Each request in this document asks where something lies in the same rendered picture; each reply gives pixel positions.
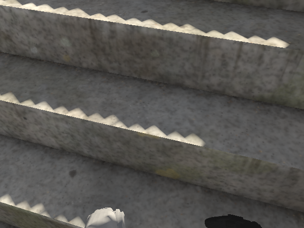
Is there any right robot hand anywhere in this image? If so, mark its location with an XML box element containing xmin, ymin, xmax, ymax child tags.
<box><xmin>204</xmin><ymin>214</ymin><xmax>262</xmax><ymax>228</ymax></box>

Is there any left robot thigh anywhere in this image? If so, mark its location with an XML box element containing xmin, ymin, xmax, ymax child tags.
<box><xmin>85</xmin><ymin>208</ymin><xmax>125</xmax><ymax>228</ymax></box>

